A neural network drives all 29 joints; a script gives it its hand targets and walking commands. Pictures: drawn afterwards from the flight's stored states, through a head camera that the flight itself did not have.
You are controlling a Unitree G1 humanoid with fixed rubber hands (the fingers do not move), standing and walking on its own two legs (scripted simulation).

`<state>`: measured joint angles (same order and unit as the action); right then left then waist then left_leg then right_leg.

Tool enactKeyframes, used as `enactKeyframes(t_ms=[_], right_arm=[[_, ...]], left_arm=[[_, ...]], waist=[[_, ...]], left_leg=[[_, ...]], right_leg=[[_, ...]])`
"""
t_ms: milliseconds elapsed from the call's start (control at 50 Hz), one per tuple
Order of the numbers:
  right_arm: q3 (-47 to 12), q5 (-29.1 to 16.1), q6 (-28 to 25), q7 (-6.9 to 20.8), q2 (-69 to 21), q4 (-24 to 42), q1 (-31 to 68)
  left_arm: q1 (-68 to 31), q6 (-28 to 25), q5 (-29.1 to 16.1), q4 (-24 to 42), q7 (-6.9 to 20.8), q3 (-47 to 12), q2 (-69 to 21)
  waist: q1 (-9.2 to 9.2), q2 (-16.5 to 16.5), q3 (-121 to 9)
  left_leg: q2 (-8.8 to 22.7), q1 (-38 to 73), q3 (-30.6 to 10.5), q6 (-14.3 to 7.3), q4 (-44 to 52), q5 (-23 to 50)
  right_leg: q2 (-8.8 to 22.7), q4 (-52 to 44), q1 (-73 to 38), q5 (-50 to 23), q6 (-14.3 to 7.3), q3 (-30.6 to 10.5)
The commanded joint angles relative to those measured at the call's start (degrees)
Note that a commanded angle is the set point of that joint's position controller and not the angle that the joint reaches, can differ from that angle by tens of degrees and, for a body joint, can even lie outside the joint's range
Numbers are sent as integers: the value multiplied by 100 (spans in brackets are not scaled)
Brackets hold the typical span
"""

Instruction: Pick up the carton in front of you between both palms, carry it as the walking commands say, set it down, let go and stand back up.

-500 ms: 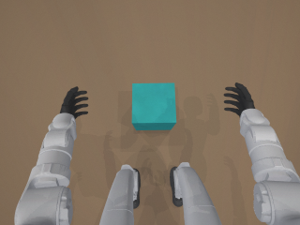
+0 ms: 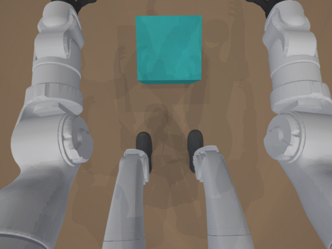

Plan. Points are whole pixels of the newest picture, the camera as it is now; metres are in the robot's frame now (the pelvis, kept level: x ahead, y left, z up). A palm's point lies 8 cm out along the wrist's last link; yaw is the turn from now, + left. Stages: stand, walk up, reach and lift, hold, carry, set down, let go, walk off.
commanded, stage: reach and lift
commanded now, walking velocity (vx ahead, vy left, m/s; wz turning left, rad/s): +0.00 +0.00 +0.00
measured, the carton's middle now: (168, 55) +0.53 -0.01 -0.52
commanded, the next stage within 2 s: none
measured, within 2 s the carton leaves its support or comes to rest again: leaves its support in 1.72 s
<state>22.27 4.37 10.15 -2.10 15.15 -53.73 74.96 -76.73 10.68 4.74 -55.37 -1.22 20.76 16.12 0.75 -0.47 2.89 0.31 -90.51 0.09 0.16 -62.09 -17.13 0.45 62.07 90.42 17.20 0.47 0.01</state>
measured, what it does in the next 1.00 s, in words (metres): lowers itself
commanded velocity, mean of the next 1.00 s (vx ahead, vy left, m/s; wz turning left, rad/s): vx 0.00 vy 0.00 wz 0.00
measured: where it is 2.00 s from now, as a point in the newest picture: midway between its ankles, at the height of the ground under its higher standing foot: (169, 160)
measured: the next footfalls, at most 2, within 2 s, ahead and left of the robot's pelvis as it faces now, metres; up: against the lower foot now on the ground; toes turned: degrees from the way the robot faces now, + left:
none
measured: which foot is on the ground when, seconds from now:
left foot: down 0.00-1.00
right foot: down 0.00-1.00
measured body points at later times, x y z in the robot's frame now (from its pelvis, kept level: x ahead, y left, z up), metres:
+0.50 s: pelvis -0.02 +0.00 -0.20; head +0.35 +0.00 +0.06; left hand +0.55 +0.19 -0.35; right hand +0.53 -0.21 -0.35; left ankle +0.07 +0.12 -0.61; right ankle +0.07 -0.13 -0.61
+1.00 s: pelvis -0.03 +0.00 -0.28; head +0.36 +0.00 -0.06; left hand +0.55 +0.18 -0.46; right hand +0.55 -0.19 -0.46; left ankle +0.07 +0.12 -0.61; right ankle +0.07 -0.13 -0.61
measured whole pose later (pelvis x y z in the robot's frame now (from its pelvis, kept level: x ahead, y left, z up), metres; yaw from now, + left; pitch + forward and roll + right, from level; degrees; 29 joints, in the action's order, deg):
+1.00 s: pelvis -0.03 +0.00 -0.28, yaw -1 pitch +37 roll +0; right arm 4.2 -13.0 3.6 -6.5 23.5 -67.0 90.8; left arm -91.2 3.8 -12.5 -66.9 -6.9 4.4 22.5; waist -0.2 -0.3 25.1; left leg -2.0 -128.6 -1.8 2.0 -126.9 -35.2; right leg -1.9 126.6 128.5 35.0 2.4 -1.8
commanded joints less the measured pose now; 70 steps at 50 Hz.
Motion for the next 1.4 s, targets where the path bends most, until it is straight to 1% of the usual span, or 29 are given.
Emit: enactKeyframes(t_ms=[0,80,160,200,240,280,300,360,440,520,580,660,700,760,800,820,860,900,940,1020,1060,1100,1160,1240,1280,1320,1340,1360,1380], right_arm=[[161,149,-485,47,252,544,738],[326,255,-654,41,40,264,173],[196,81,-743,-75,226,325,268],[-14,-130,-774,-157,412,449,464],[-324,-443,-783,-239,640,614,660],[-658,-820,-731,-315,855,742,847],[-808,-1014,-684,-355,959,755,967],[-1102,-1389,-537,-445,1174,668,1400],[-1310,-1652,-369,-480,1360,409,2107],[-1313,-1613,-288,-424,1416,-275,2573],[-1275,-1501,-337,-379,1422,-735,2875],[-1224,-1405,-480,-372,1459,-1000,3180],[-1246,-1412,-558,-384,1519,-1032,3300],[-1371,-1533,-686,-434,1645,-876,3502],[-1496,-1607,-754,-477,1678,-664,3691],[-1539,-1632,-779,-486,1655,-548,3712],[-1696,-1695,-798,-483,1597,-546,3543],[-1833,-1768,-788,-445,1452,-699,3256],[-1867,-1767,-770,-417,1308,-816,2934],[-1621,-1575,-759,-425,1234,-1026,2623],[-1513,-1474,-769,-430,1244,-1002,2690],[-1474,-1439,-770,-430,1228,-977,2813],[-1526,-1502,-750,-422,1151,-949,3032],[-1845,-1640,-698,-353,678,-856,3472],[-2024,-1588,-638,-219,-37,-793,3817],[-2085,-1378,-533,62,-1266,-729,4292],[-2174,-1239,-424,351,-2426,-761,4508],[-2233,-1135,-359,629,-3337,-604,4688],[-2185,-1076,-275,861,-3934,-524,4628]], left_arm=[[-638,-482,193,517,-8,259,315],[-128,-693,243,279,-12,331,70],[-368,-784,74,456,-107,107,237],[-548,-799,-105,595,-215,-127,434],[-675,-787,-366,743,-341,-415,642],[-833,-724,-723,888,-445,-735,848],[-942,-678,-918,895,-485,-885,952],[-1380,-542,-1373,872,-568,-1196,1152],[-2066,-360,-1671,570,-609,-1427,1260],[-2537,-277,-1619,-148,-533,-1419,1287],[-2803,-348,-1481,-621,-452,-1336,1326],[-3142,-500,-1388,-841,-412,-1330,1399],[-3262,-574,-1413,-871,-425,-1380,1435],[-3478,-699,-1573,-664,-490,-1558,1541],[-3602,-766,-1696,-401,-542,-1601,1618],[-3619,-790,-1728,-300,-558,-1615,1617],[-3355,-814,-1739,-382,-584,-1602,1519],[-2940,-813,-1734,-597,-589,-1564,1360],[-2561,-800,-1718,-732,-581,-1545,1183],[-2551,-801,-1712,-666,-526,-1547,1049],[-2626,-803,-1681,-656,-496,-1522,1017],[-2717,-804,-1641,-652,-475,-1509,1001],[-2878,-790,-1606,-666,-471,-1541,961],[-3217,-732,-1610,-637,-449,-1696,509],[-3451,-687,-1531,-645,-355,-1699,-43],[-3907,-587,-1306,-626,-111,-1703,-1077],[-4247,-492,-1244,-568,192,-1960,-2316],[-4396,-399,-1104,-547,474,-2050,-3431],[-4390,-303,-988,-457,705,-2039,-4088]], waist=[[29,91,-6277],[59,59,-5706],[78,-127,-6022],[62,-196,-6458],[41,-227,-7161],[33,-227,-7786],[33,-211,-7929],[52,-89,-7806],[36,-35,-7181],[15,26,-6008],[16,42,-5336],[44,-48,-5037],[61,-76,-5053],[86,-116,-5523],[14,-61,-5738],[17,-76,-5849],[-69,-47,-6002],[-176,10,-5891],[-191,83,-5773],[38,120,-5319],[96,64,-5040],[91,-18,-4862],[17,-73,-4770],[-132,92,-4694],[-161,221,-4618],[-158,222,-4388],[-98,171,-4253],[-67,123,-4075],[-85,49,-3928]], left_leg=[[-461,2519,-27,144,-326,2861],[-404,1354,-112,178,-1039,2634],[-430,709,-61,251,-1946,2316],[-437,708,-15,279,-2418,2309],[-447,1020,10,288,-2880,2563],[-457,1309,49,303,-3317,2732],[-456,1320,89,309,-3499,2632],[-439,896,198,304,-3884,1840],[-357,484,225,246,-4233,846],[-246,-120,225,224,-4457,-285],[-188,-541,180,206,-4675,-712],[-147,-580,125,222,-4979,-569],[-144,-491,99,240,-5142,-321],[-147,-109,81,253,-5416,281],[-178,-78,62,230,-5513,586],[-187,66,67,227,-5576,820],[-224,278,125,235,-5690,1233],[-257,249,155,231,-5716,1363],[-284,140,169,230,-5680,1343],[-307,-374,178,241,-5646,916],[-309,-605,173,256,-5630,678],[-310,-713,171,267,-5598,493],[-308,-709,177,258,-5541,278],[-347,-681,218,209,-5458,-53],[-389,-656,232,172,-5454,-185],[-454,-651,238,184,-5514,-284],[-538,-624,242,171,-5560,-295],[-597,-619,292,154,-5589,-286],[-640,-642,318,144,-5602,-295]], right_leg=[[-454,343,-2753,-2973,181,72],[-422,1044,-1565,-2720,178,-16],[-427,1881,-811,-2417,204,-29],[-444,2322,-619,-2333,246,16],[-464,2771,-575,-2415,296,91],[-468,3191,-670,-2538,316,168],[-461,3381,-736,-2506,309,200],[-422,3842,-803,-1951,272,268],[-349,4228,-285,-872,252,326],[-219,4420,289,233,233,311],[-158,4612,508,610,214,259],[-142,4921,577,490,191,208],[-138,5094,532,265,186,193],[-134,5366,314,-287,189,190],[-132,5516,194,-595,173,190],[-159,5580,177,-803,175,202],[-218,5682,61,-1135,190,223],[-254,5731,24,-1233,205,216],[-279,5723,-18,-1240,226,219],[-291,5640,233,-957,221,211],[-284,5589,438,-755,201,178],[-275,5534,578,-567,181,157],[-262,5472,632,-303,166,152],[-308,5452,375,-3,154,176],[-366,5468,248,78,151,203],[-464,5500,351,156,127,216],[-541,5519,360,186,97,219],[-607,5571,602,225,87,300],[-642,5608,836,277,80,340]])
